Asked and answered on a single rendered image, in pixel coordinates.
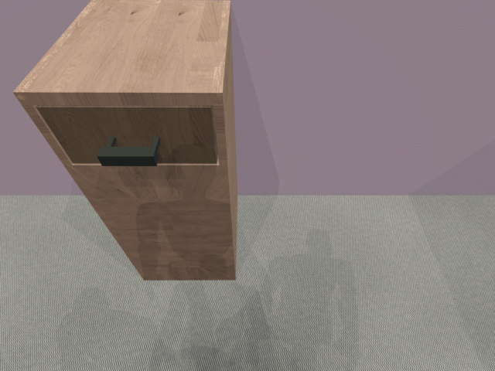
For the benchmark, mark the handle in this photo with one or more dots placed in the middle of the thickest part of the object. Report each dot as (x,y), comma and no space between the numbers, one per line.
(129,156)

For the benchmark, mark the drawer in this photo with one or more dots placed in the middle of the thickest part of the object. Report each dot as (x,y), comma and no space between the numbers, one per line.
(187,132)

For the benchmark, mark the cabinet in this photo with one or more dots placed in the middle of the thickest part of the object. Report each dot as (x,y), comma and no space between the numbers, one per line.
(175,222)

